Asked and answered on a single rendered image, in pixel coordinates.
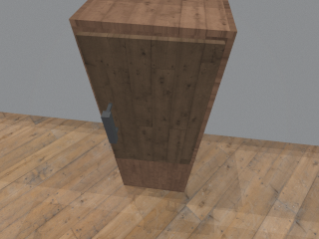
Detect handle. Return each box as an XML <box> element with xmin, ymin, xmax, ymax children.
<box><xmin>101</xmin><ymin>103</ymin><xmax>119</xmax><ymax>144</ymax></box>

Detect cupboard door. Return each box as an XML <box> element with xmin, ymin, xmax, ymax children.
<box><xmin>76</xmin><ymin>31</ymin><xmax>225</xmax><ymax>165</ymax></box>

